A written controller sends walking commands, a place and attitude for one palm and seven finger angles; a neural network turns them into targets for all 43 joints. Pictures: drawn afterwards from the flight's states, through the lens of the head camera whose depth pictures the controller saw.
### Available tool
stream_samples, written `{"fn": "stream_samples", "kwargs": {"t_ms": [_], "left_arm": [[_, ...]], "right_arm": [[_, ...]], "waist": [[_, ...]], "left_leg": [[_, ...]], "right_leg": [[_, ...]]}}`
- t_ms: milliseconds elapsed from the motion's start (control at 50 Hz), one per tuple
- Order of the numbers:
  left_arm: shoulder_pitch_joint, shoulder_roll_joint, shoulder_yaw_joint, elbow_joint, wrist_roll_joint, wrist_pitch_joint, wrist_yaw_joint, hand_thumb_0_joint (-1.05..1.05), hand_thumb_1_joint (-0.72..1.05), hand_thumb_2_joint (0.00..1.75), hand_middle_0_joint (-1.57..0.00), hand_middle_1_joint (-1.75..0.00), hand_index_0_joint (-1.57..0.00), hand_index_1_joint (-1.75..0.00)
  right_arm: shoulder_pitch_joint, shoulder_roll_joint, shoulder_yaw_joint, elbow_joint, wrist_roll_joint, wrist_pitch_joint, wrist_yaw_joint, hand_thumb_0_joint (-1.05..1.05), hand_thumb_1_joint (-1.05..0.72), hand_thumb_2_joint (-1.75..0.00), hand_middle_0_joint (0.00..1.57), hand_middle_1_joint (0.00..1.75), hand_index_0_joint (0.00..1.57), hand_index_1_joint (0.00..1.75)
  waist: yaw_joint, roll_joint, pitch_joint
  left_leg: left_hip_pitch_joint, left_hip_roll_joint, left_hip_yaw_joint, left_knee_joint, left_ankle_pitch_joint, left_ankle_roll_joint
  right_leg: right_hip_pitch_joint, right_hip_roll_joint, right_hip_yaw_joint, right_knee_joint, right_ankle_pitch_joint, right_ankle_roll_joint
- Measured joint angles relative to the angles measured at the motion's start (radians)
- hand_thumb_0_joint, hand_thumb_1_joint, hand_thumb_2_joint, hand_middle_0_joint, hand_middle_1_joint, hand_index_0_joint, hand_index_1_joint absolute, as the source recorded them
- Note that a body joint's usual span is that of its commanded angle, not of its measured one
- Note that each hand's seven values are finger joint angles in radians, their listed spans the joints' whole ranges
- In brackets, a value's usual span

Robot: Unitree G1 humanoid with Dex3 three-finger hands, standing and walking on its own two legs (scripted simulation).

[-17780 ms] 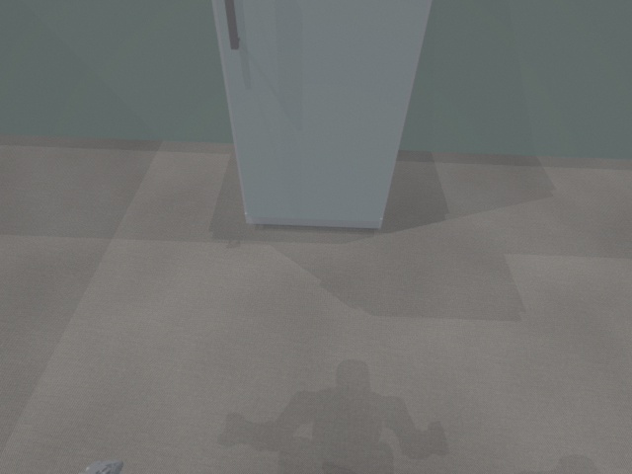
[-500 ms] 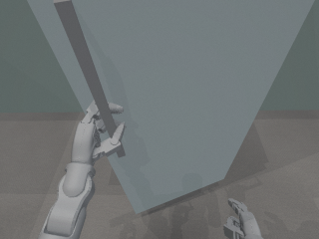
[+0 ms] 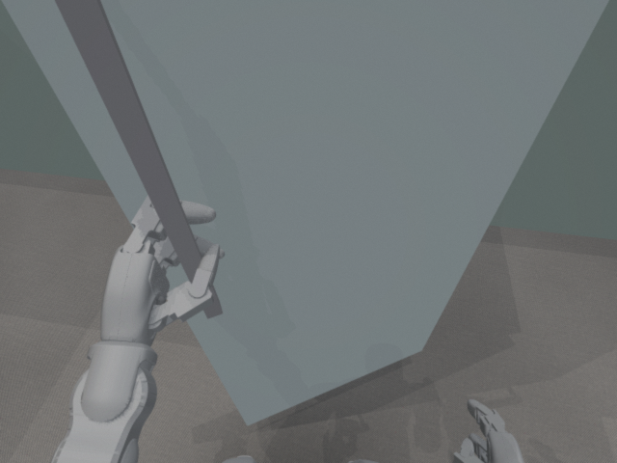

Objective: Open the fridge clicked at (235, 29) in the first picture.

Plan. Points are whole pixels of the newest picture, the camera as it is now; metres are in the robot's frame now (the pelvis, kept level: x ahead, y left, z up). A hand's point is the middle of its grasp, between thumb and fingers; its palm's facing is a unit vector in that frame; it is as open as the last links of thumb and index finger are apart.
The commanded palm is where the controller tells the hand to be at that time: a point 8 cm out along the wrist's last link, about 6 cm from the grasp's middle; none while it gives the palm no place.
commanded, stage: walk backward, drawing the door open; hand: left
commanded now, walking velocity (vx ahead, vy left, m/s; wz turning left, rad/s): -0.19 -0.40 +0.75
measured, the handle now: (165, 192) +0.31 +0.13 +0.24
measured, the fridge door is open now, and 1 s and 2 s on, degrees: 32 50 59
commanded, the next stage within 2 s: stop walking and hold the door back in 1.10 s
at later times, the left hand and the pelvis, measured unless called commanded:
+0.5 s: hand (245, 323) +0.22 +0.06 +0.17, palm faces +0.51 -0.84 -0.19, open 6.3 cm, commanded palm +0.16 +0.08 +0.17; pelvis +0.02 -0.21 +0.02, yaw +31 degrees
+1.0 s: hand (316, 382) +0.17 -0.01 +0.17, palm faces +0.91 -0.34 -0.24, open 6.2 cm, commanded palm +0.10 -0.02 +0.17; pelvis +0.15 -0.38 +0.03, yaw +55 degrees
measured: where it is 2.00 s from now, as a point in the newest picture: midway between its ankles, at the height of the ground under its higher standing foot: outside the picture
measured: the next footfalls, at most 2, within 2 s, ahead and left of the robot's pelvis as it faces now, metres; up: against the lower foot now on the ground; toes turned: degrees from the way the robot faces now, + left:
right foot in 0.16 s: +0.05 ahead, -0.20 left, +0.00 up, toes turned +14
left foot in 0.32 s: +0.00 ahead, +0.01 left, +0.00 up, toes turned +27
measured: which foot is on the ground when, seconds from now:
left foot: down 0.00-0.14, up 0.16-0.30, down 0.32-0.58, up 0.60-0.82, down 0.84-1.00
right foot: up 0.00-0.14, down 0.16-0.30, up 0.32-0.56, down 0.58-0.82, up 0.84-1.00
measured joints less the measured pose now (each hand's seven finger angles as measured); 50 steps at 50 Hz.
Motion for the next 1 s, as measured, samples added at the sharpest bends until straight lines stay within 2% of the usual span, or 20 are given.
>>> {"fn": "stream_samples", "kwargs": {"t_ms": [20, 60, 80, 140, 160, 240, 300, 340, 420, 480, 540, 600, 660, 700, 780, 820, 840, 880, 940, 1000], "left_arm": [[-0.012, 0.010, 0.018, 0.008, -0.004, -0.019, -0.006, -0.04, 0.67, 0.76, -0.48, -1.40, -0.24, -1.34], [-0.042, 0.025, 0.042, 0.033, 0.002, -0.040, -0.023, -0.05, 0.67, 0.76, -0.49, -1.40, -0.23, -1.34], [-0.055, 0.028, 0.047, 0.042, 0.004, -0.046, -0.031, -0.06, 0.66, 0.76, -0.48, -1.40, -0.23, -1.35], [-0.084, 0.041, 0.034, 0.029, -0.001, -0.040, -0.038, -0.06, 0.66, 0.76, -0.47, -1.38, -0.23, -1.35], [-0.095, 0.054, 0.035, 0.008, 0.001, -0.031, -0.034, -0.06, 0.66, 0.77, -0.47, -1.38, -0.22, -1.35], [-0.132, 0.003, -0.008, 0.002, 0.030, -0.039, -0.036, -0.05, 0.66, 0.79, -0.46, -1.38, -0.25, -1.34], [-0.128, -0.012, -0.041, -0.007, 0.034, -0.059, -0.049, -0.04, 0.66, 0.81, -0.46, -1.39, -0.27, -1.34], [-0.142, -0.010, -0.037, -0.014, 0.022, -0.092, -0.043, -0.04, 0.66, 0.81, -0.46, -1.39, -0.27, -1.34], [-0.205, 0.023, 0.017, 0.027, 0.031, -0.125, -0.043, -0.04, 0.67, 0.82, -0.49, -1.40, -0.26, -1.35], [-0.226, 0.028, 0.046, 0.043, 0.031, -0.102, -0.041, -0.03, 0.67, 0.82, -0.49, -1.40, -0.27, -1.37], [-0.232, 0.043, 0.075, 0.063, 0.012, -0.072, -0.027, -0.03, 0.68, 0.82, -0.48, -1.40, -0.27, -1.37], [-0.225, 0.053, 0.138, 0.077, -0.003, -0.058, 0.003, -0.04, 0.68, 0.83, -0.47, -1.40, -0.26, -1.35], [-0.197, 0.041, 0.175, 0.082, -0.011, -0.045, 0.022, -0.04, 0.69, 0.83, -0.46, -1.40, -0.26, -1.35], [-0.168, 0.043, 0.183, 0.084, -0.017, -0.047, 0.030, -0.04, 0.69, 0.83, -0.46, -1.40, -0.26, -1.35], [-0.131, 0.056, 0.183, 0.071, -0.025, -0.055, 0.031, -0.04, 0.68, 0.83, -0.46, -1.40, -0.28, -1.34], [-0.128, 0.069, 0.185, 0.048, -0.025, -0.054, 0.029, -0.04, 0.67, 0.83, -0.46, -1.40, -0.29, -1.34], [-0.137, 0.080, 0.190, 0.044, -0.028, -0.062, 0.031, -0.04, 0.66, 0.83, -0.45, -1.40, -0.30, -1.34], [-0.169, 0.096, 0.208, 0.064, -0.021, -0.083, 0.030, -0.05, 0.66, 0.83, -0.45, -1.40, -0.31, -1.34], [-0.188, 0.101, 0.231, 0.098, -0.013, -0.081, 0.018, -0.05, 0.65, 0.83, -0.45, -1.40, -0.32, -1.34], [-0.201, 0.106, 0.242, 0.142, -0.019, -0.070, 0.025, -0.06, 0.64, 0.81, -0.45, -1.40, -0.32, -1.34]], "right_arm": [[-0.003, 0.015, -0.001, -0.003, -0.017, -0.013, 0.004, 0.01, -0.91, -0.90, 0.20, 0.30, 0.20, 0.30], [-0.003, 0.031, -0.002, -0.011, -0.038, -0.014, 0.022, 0.01, -0.91, -0.90, 0.20, 0.30, 0.20, 0.30], [-0.002, 0.032, -0.001, -0.013, -0.043, -0.013, 0.030, 0.01, -0.91, -0.90, 0.20, 0.30, 0.20, 0.30], [0.017, 0.042, 0.008, -0.018, -0.036, -0.022, 0.037, 0.01, -0.91, -0.90, 0.20, 0.30, 0.20, 0.30], [0.020, 0.051, 0.013, -0.020, -0.027, -0.026, 0.038, 0.01, -0.90, -0.90, 0.20, 0.30, 0.20, 0.30], [-0.013, 0.021, -0.006, 0.008, -0.011, -0.010, 0.026, 0.01, -0.90, -0.90, 0.20, 0.30, 0.20, 0.30], [-0.019, 0.004, -0.002, -0.001, -0.008, -0.024, 0.006, 0.01, -0.91, -0.90, 0.20, 0.30, 0.20, 0.30], [-0.041, -0.002, -0.004, -0.027, -0.018, -0.048, 0.005, 0.01, -0.91, -0.90, 0.20, 0.30, 0.20, 0.30], [-0.120, 0.027, 0.004, -0.037, -0.032, -0.046, 0.037, 0.01, -0.91, -0.90, 0.20, 0.30, 0.20, 0.30], [-0.135, 0.018, -0.003, -0.055, -0.021, -0.048, 0.048, 0.01, -0.91, -0.90, 0.20, 0.30, 0.20, 0.30], [-0.113, 0.013, -0.003, -0.077, 0.006, -0.043, 0.049, 0.01, -0.90, -0.90, 0.20, 0.30, 0.20, 0.30], [-0.116, 0.009, 0.011, -0.082, 0.027, -0.024, 0.049, 0.01, -0.90, -0.90, 0.20, 0.30, 0.20, 0.30], [-0.144, -0.011, -0.003, -0.052, 0.028, 0.001, 0.036, 0.01, -0.90, -0.90, 0.20, 0.30, 0.20, 0.30], [-0.135, -0.022, -0.007, -0.056, 0.020, 0.016, 0.024, 0.01, -0.91, -0.90, 0.20, 0.30, 0.20, 0.30], [-0.094, -0.029, 0.003, -0.081, 0.006, 0.039, 0.003, 0.01, -0.91, -0.90, 0.20, 0.30, 0.20, 0.30], [-0.070, -0.032, 0.012, -0.103, 0.001, 0.040, -0.004, 0.01, -0.91, -0.90, 0.20, 0.30, 0.20, 0.30], [-0.065, -0.028, 0.011, -0.112, -0.002, 0.037, -0.005, 0.01, -0.91, -0.90, 0.20, 0.30, 0.20, 0.30], [-0.066, 0.002, 0.015, -0.101, -0.008, 0.030, 0.004, 0.01, -0.91, -0.90, 0.20, 0.30, 0.21, 0.31], [-0.057, 0.026, 0.032, -0.073, -0.006, 0.019, 0.025, 0.01, -0.91, -0.90, 0.20, 0.30, 0.21, 0.31], [-0.036, 0.026, 0.038, -0.066, 0.004, 0.002, 0.037, 0.01, -0.91, -0.90, 0.20, 0.30, 0.21, 0.31]], "waist": [[0.001, -0.016, 0.019], [-0.013, -0.006, 0.052], [-0.016, 0.010, 0.060], [-0.012, 0.026, 0.054], [-0.001, -0.004, 0.048], [-0.013, 0.019, 0.100], [0.013, -0.011, 0.090], [0.027, -0.007, 0.093], [0.049, -0.034, 0.184], [0.066, 0.016, 0.198], [0.086, 0.046, 0.168], [0.088, 0.056, 0.134], [0.062, 0.048, 0.143], [0.049, 0.030, 0.140], [0.028, -0.001, 0.109], [0.035, -0.008, 0.082], [0.039, -0.013, 0.081], [0.052, -0.054, 0.121], [0.054, -0.044, 0.140], [0.076, 0.003, 0.139]], "left_leg": [[0.002, -0.001, -0.005, -0.019, 0.045, -0.025], [0.003, 0.004, -0.066, -0.067, 0.079, -0.054], [-0.007, 0.017, -0.098, -0.090, 0.084, -0.050], [-0.076, 0.054, -0.150, -0.103, 0.024, -0.069], [-0.113, 0.045, -0.144, -0.061, -0.043, -0.068], [-0.192, 0.020, -0.027, 0.341, -0.225, -0.042], [-0.067, -0.006, 0.105, 0.234, -0.188, -0.019], [0.001, 0.005, 0.083, 0.076, -0.103, 0.018], [0.031, 0.035, -0.006, -0.008, -0.047, -0.041], [0.039, 0.088, -0.101, -0.101, 0.022, -0.068], [0.022, 0.118, -0.184, -0.116, 0.026, -0.083], [-0.053, 0.124, -0.234, 0.016, -0.088, -0.055], [-0.161, 0.044, -0.122, 0.416, -0.306, -0.028], [-0.169, 0.007, -0.005, 0.521, -0.349, -0.031], [-0.065, -0.022, 0.170, 0.279, -0.304, -0.032], [0.033, -0.023, 0.212, 0.032, -0.140, -0.015], [0.053, -0.017, 0.202, -0.018, -0.027, 0.016], [0.061, -0.016, 0.179, 0.007, -0.055, 0.037], [0.079, 0.018, 0.099, -0.053, -0.057, 0.004], [0.084, 0.066, 0.029, -0.117, -0.002, -0.040]], "right_leg": [[-0.063, 0.011, 0.061, 0.161, -0.031, 0.046], [-0.142, 0.043, 0.170, 0.387, -0.097, 0.062], [-0.148, 0.046, 0.218, 0.393, -0.120, 0.057], [-0.010, -0.011, 0.304, 0.034, -0.141, 0.038], [0.032, -0.053, 0.301, -0.092, -0.089, 0.031], [0.056, -0.072, 0.151, -0.057, -0.032, 0.026], [0.034, -0.102, 0.098, -0.021, -0.053, 0.003], [-0.082, -0.077, 0.114, 0.195, -0.077, 0.029], [-0.225, -0.019, 0.225, 0.469, -0.104, 0.070], [-0.210, -0.038, 0.258, 0.292, -0.021, 0.079], [-0.071, -0.068, 0.273, -0.019, 0.048, 0.093], [0.017, -0.066, 0.231, -0.165, 0.074, 0.094], [0.013, -0.092, 0.184, -0.111, 0.044, 0.061], [0.030, -0.118, 0.155, -0.124, 0.043, 0.041], [0.036, -0.147, 0.065, -0.143, 0.036, 0.016], [-0.008, -0.142, 0.030, -0.076, 0.011, 0.006], [-0.048, -0.134, 0.039, 0.012, -0.012, 0.022], [-0.108, -0.101, 0.134, 0.199, -0.098, 0.054], [-0.161, -0.062, 0.193, 0.281, -0.085, 0.079], [-0.142, -0.070, 0.213, 0.139, -0.030, 0.090]]}}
